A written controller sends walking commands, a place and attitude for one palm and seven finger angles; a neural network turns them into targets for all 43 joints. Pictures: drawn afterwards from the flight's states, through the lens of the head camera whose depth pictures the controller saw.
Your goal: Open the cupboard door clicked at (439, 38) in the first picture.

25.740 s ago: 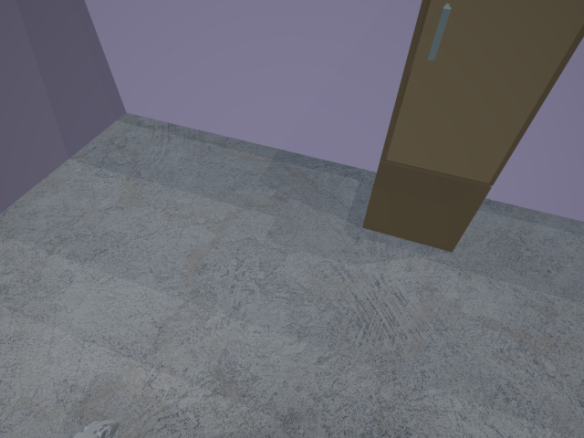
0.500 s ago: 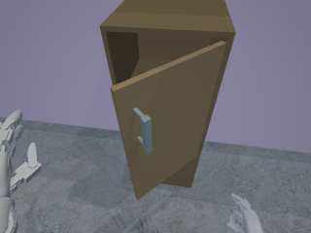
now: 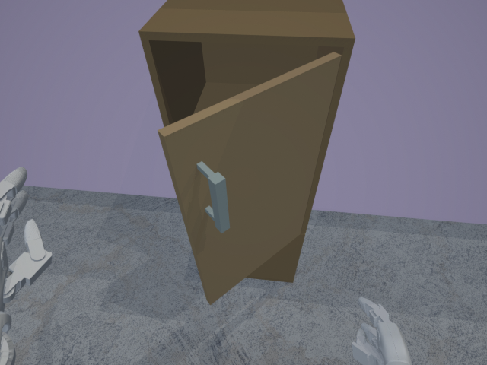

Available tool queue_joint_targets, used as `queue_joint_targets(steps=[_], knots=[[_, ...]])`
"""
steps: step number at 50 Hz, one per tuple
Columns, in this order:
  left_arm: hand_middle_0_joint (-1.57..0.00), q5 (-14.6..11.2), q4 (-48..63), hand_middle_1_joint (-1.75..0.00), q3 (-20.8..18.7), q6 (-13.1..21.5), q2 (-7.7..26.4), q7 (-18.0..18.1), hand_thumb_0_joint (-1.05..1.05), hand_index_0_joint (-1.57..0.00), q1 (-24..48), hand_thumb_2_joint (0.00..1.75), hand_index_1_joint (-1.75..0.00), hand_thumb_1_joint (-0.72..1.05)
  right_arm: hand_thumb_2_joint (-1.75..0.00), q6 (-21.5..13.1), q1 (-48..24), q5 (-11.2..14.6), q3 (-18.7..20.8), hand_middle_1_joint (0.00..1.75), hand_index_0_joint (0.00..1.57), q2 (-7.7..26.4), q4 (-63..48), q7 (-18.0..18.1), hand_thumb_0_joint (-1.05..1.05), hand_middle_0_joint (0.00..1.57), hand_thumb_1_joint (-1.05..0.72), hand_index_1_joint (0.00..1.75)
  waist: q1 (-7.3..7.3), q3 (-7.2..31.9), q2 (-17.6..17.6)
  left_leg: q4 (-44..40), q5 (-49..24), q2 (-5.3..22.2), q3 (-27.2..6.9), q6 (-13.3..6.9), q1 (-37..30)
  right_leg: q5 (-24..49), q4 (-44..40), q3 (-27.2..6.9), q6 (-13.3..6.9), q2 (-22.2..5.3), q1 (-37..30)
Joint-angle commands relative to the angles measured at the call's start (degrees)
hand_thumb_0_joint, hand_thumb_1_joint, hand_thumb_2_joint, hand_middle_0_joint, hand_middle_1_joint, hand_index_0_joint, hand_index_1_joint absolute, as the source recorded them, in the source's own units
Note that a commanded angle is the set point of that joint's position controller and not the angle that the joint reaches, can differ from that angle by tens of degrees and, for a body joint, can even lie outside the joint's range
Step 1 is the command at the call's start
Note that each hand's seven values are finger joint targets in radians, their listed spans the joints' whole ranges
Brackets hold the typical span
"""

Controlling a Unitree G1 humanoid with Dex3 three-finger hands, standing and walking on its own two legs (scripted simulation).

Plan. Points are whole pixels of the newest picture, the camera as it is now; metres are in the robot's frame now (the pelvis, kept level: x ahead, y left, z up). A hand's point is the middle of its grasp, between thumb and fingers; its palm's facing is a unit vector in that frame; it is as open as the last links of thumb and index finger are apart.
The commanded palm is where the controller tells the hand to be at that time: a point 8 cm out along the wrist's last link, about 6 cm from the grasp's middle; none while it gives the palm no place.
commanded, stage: step back with the hand held close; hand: left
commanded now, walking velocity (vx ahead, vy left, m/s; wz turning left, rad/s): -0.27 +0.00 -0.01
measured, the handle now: (213, 198) +0.34 +0.09 +0.11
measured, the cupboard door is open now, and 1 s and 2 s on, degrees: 46 46 46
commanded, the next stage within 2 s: stop stepping back and stand still in 0.84 s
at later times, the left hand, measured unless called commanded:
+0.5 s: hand out of the picture +0.11 +0.29 +0.15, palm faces +0.42 -0.75 -0.51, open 7.4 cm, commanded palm +0.05 +0.32 +0.17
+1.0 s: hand out of the picture +0.00 +0.30 +0.15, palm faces +0.43 -0.75 -0.50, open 7.4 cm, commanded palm -0.06 +0.33 +0.17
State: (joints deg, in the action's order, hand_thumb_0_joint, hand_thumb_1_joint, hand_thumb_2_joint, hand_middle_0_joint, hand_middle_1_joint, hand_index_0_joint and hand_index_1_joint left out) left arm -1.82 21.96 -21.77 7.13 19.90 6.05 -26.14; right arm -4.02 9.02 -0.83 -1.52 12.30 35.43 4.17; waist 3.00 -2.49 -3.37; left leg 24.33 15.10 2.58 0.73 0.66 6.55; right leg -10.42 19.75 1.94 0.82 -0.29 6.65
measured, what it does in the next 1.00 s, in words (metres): walks backwards: right foot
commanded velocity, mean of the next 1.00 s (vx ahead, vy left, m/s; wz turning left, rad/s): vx -0.27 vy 0.00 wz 0.00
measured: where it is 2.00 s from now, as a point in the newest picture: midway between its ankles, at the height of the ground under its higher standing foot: outside the picture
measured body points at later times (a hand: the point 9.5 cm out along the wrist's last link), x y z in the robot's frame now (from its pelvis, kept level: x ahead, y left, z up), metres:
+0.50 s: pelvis -0.09 +0.02 -0.02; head -0.07 +0.03 +0.43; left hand +0.08 +0.33 +0.17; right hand +0.09 -0.21 -0.09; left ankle -0.02 +0.12 -0.74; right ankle +0.00 -0.13 -0.74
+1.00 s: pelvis -0.19 +0.03 -0.01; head -0.15 +0.05 +0.44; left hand -0.03 +0.33 +0.17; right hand +0.01 -0.20 -0.09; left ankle -0.18 +0.13 -0.73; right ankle -0.15 -0.11 -0.74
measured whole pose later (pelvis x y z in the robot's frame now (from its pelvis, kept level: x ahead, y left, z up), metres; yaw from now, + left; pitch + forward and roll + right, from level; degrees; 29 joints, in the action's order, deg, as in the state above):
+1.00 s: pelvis -0.19 +0.03 -0.01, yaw +3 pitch +2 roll +0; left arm 0.0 31.5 -24.4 13.1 23.9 7.9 -31.4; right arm -6.3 8.9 -0.7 -0.3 11.4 34.8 4.3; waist 1.4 -3.0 3.5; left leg 38.9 17.0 -0.6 2.9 1.6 22.0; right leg -12.8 30.8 -4.9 1.8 -0.2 19.7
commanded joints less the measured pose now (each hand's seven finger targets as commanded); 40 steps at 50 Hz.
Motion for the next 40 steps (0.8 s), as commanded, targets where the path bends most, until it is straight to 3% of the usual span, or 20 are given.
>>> queue_joint_targets(steps=[1, 3, 5, 6, 10, 14, 18, 20, 24, 28, 30, 31, 33, 34, 36, 37, 38, 39, 40], knots=[[-0.20, -0.2, 13.6, -0.30, -5.9, 4.4, 11.2, 0.6, 0.00, -0.20, -1.0, 0.90, -0.30, 0.90, -0.90, -1.4, -5.8, 0.4, 3.3, 0.30, 0.20, 7.0, -10.5, 0.9, 0.00, 0.20, -0.90, 0.30, -1.83, 8.7, 0.7, -0.2, -18.6, 0.0, 0.6, -1.8, 0.3, 20.1, -0.5, -3.1, -1.0, -3.8, 1.1], [-0.20, -0.2, 16.0, -0.30, -7.5, 4.8, 12.7, 1.0, 0.00, -0.20, -3.1, 0.90, -0.30, 0.90, -0.90, -0.9, -6.0, 0.4, 3.7, 0.30, 0.20, 7.0, -11.0, 1.1, 0.00, 0.20, -0.90, 0.30, -1.61, 12.2, -1.1, 0.3, -23.2, 0.5, 0.2, -1.7, 0.1, 23.5, 1.9, -2.5, -1.0, -3.8, -0.8], [-0.20, -0.4, 16.9, -0.30, -8.4, 4.7, 13.1, 1.3, 0.00, -0.20, -5.5, 0.90, -0.30, 0.90, -0.90, -0.3, -5.5, 0.6, 4.1, 0.30, 0.20, 6.7, -12.1, 1.0, 0.00, 0.20, -0.90, 0.30, -1.69, 14.2, 1.5, 0.8, -24.6, 1.0, 0.3, -1.5, 0.6, 25.2, 3.5, -2.8, -0.7, -3.6, -1.1], [-0.20, -0.4, 17.8, -0.30, -9.2, 4.7, 13.7, 1.5, 0.00, -0.20, -5.9, 0.90, -0.30, 0.90, -0.90, 0.0, -5.4, 0.7, 4.3, 0.30, 0.20, 6.7, -12.5, 1.0, 0.00, 0.20, -0.90, 0.30, -1.70, 14.6, 3.1, 1.1, -25.0, 1.2, 0.0, -1.4, 1.5, 26.2, 4.2, -2.7, -0.6, -3.6, -1.4], [-0.20, -0.5, 19.3, -0.30, -10.6, 5.3, 14.5, 2.1, 0.00, -0.20, -6.8, 0.90, -0.30, 0.90, -0.90, 0.3, -5.4, 0.9, 4.6, 0.30, 0.20, 6.7, -13.4, 1.2, 0.00, 0.20, -0.90, 0.30, -1.66, 12.7, 1.1, 0.0, -21.7, 1.7, -1.0, -1.5, 5.4, 21.3, 5.9, -3.0, -0.5, -3.1, 0.3], [-0.20, -0.1, 19.1, -0.30, -10.7, 6.1, 14.0, 2.5, 0.00, -0.20, -6.6, 0.90, -0.30, 0.90, -0.90, -0.1, -5.2, 1.0, 4.8, 0.30, 0.20, 7.1, -13.7, 1.3, 0.00, 0.20, -0.90, 0.30, -1.71, 9.9, -1.0, -2.4, -13.8, 3.1, -2.4, -2.4, 11.6, 14.0, 8.1, -2.9, 0.0, -2.2, 0.6], [-0.20, 0.8, 18.6, -0.30, -10.4, 7.3, 13.1, 2.8, 0.00, -0.20, -5.2, 0.90, -0.30, 0.90, -0.90, -1.1, -4.7, 1.1, 4.9, 0.30, 0.20, 7.9, -13.8, 1.1, 0.00, 0.20, -0.90, 0.30, -1.91, 6.6, -3.1, -5.3, 6.1, 4.0, -3.9, -4.3, 22.8, 6.1, 10.5, -3.8, 0.0, -1.8, -1.9], [-0.20, 1.5, 17.9, -0.30, -10.3, 8.1, 12.8, 3.0, 0.00, -0.20, -4.0, 0.90, -0.30, 0.90, -0.90, -1.7, -3.7, 1.0, 4.9, 0.30, 0.20, 8.2, -13.7, 1.1, 0.00, 0.20, -0.90, 0.30, -2.41, 4.5, -1.7, -5.2, 16.4, 4.1, -4.6, -5.1, 27.9, -0.2, 10.5, -5.1, -0.1, -2.2, -1.3], [-0.20, 2.2, 20.3, -0.30, -10.5, 9.5, 13.4, 3.5, 0.00, -0.20, -0.9, 0.90, -0.30, 0.90, -0.90, -3.2, -2.2, 0.9, 4.9, 0.30, 0.20, 8.1, -13.4, 1.2, 0.00, 0.20, -0.90, 0.30, -2.96, 4.2, 2.2, 0.3, 20.3, 2.1, -4.5, -4.7, 25.7, -10.6, 5.7, -8.1, -1.1, -3.9, 5.5], [-0.20, 2.0, 21.0, -0.30, -10.6, 10.3, 14.2, 4.3, 0.00, -0.20, 0.2, 0.90, -0.30, 0.90, -0.90, -4.3, -1.5, 0.5, 4.6, 0.30, 0.20, 7.9, -12.2, 1.6, 0.00, 0.20, -0.90, 0.30, -3.22, 4.0, 2.0, 3.3, 19.4, 1.4, -5.3, -3.6, 20.0, -16.9, 4.0, -8.0, -1.7, -4.6, 14.6], [-0.20, 1.8, 21.9, -0.30, -10.8, 10.8, 14.0, 4.6, 0.00, -0.20, 0.1, 0.90, -0.30, 0.90, -0.90, -5.0, -1.1, 0.4, 4.5, 0.30, 0.20, 7.9, -11.8, 1.7, 0.00, 0.20, -0.90, 0.30, -3.26, 5.0, -0.4, 0.5, 19.8, 2.6, -7.4, -3.8, 20.7, -14.3, 7.1, -6.6, -1.2, -3.4, 13.2], [-0.20, 1.8, 22.0, -0.30, -10.9, 10.8, 13.8, 4.7, 0.00, -0.20, 0.3, 0.90, -0.30, 0.90, -0.90, -5.3, -1.2, 0.4, 4.4, 0.30, 0.20, 8.0, -11.9, 1.8, 0.00, 0.20, -0.90, 0.30, -3.23, 5.3, -3.2, -3.0, 21.0, 4.0, -9.0, -4.3, 23.4, -12.0, 10.8, -5.1, -0.6, -1.9, 10.3], [-0.20, 2.4, 21.5, -0.30, -12.6, 11.3, 14.5, 4.8, 0.00, -0.20, -0.2, 0.90, -0.30, 0.90, -0.90, -6.0, -2.2, 0.3, 4.8, 0.30, 0.20, 8.3, -12.0, 2.0, 0.00, 0.20, -0.90, 0.30, -2.43, 7.1, -11.0, -13.0, 26.1, 9.9, -15.6, -6.6, 32.3, -5.6, 24.3, -1.4, 1.0, 2.2, -0.8], [-0.20, 2.6, 21.0, -0.30, -12.4, 11.4, 13.6, 4.7, 0.00, -0.20, -0.4, 0.90, -0.30, 0.90, -0.90, -6.3, -2.2, 0.2, 4.8, 0.30, 0.20, 8.0, -11.9, 1.9, 0.00, 0.20, -0.90, 0.30, -2.16, 7.6, -12.5, -14.6, 25.8, 12.1, -16.4, -7.6, 34.9, -5.3, 29.6, -0.9, 1.2, 3.2, -4.1], [-0.20, 2.7, 18.9, -0.30, -12.9, 11.5, 14.0, 4.3, 0.00, -0.20, -1.6, 0.90, -0.30, 0.90, -0.90, -6.7, -2.0, 0.6, 5.5, 0.30, 0.20, 8.0, -11.6, 1.3, 0.00, 0.20, -0.90, 0.30, -2.26, 7.5, -8.4, -12.9, 25.0, 13.4, -14.9, -8.9, 36.3, -7.8, 31.3, -2.1, 0.7, 3.6, -5.5], [-0.20, 2.6, 17.4, -0.30, -12.7, 11.4, 13.4, 3.9, 0.00, -0.20, -2.8, 0.90, -0.30, 0.90, -0.90, -6.8, -2.4, 0.9, 5.8, 0.30, 0.20, 8.2, -11.7, 0.9, 0.00, 0.20, -0.90, 0.30, -2.20, 5.8, -6.8, -11.0, 25.3, 12.6, -13.0, -8.7, 37.2, -9.5, 28.3, -2.4, 0.2, 3.8, -5.3], [-0.20, 2.7, 17.0, -0.30, -13.0, 11.6, 14.0, 3.6, 0.00, -0.20, -2.7, 0.90, -0.30, 0.90, -0.90, -7.0, -3.2, 0.9, 5.9, 0.30, 0.20, 8.4, -12.0, 0.9, 0.00, 0.20, -0.90, 0.30, -2.17, 3.5, -7.4, -8.3, 25.2, 11.0, -10.9, -8.0, 38.1, -9.6, 23.6, -3.4, -0.4, 3.1, -4.3], [-0.20, 2.3, 17.5, -0.30, -11.3, 11.6, 13.1, 3.3, 0.00, -0.20, -2.6, 0.90, -0.30, 0.90, -0.90, -7.0, -3.5, 0.7, 5.4, 0.30, 0.20, 7.3, -11.5, 0.5, 0.00, 0.20, -0.90, 0.30, -2.28, 1.1, -3.8, -3.6, 21.6, 7.1, -8.5, -5.8, 34.0, -11.0, 14.0, -6.0, -2.1, 1.3, 1.5], [-0.20, 1.4, 16.7, -0.30, -11.2, 11.3, 14.1, 3.0, 0.00, -0.20, -3.7, 0.90, -0.30, 0.90, -0.90, -6.8, -3.5, 0.5, 5.3, 0.30, 0.20, 6.5, -10.9, 0.1, 0.00, 0.20, -0.90, 0.30, -2.89, -0.2, 3.4, 6.0, 17.6, 1.9, -4.5, -2.2, 25.3, -17.6, 1.5, -16.5, -5.8, -4.7, 14.1]])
